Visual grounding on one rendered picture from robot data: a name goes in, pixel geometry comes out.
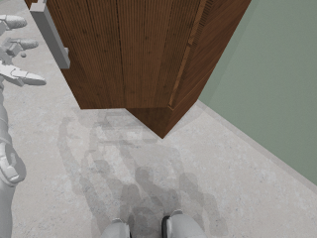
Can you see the left robot shin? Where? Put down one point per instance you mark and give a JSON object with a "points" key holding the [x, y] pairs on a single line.
{"points": [[117, 220]]}

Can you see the cupboard door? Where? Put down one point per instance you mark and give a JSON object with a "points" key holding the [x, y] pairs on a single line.
{"points": [[123, 53]]}

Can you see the handle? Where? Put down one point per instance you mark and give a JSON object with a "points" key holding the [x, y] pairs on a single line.
{"points": [[44, 21]]}

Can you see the robot right thigh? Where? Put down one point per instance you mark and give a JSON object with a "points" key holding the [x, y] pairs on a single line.
{"points": [[183, 226]]}

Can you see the robot left hand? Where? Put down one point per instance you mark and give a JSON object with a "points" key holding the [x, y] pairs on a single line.
{"points": [[10, 48]]}

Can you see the robot left forearm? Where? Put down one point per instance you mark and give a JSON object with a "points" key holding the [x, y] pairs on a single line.
{"points": [[4, 125]]}

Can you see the robot left upper arm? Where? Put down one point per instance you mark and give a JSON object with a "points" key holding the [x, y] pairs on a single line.
{"points": [[12, 171]]}

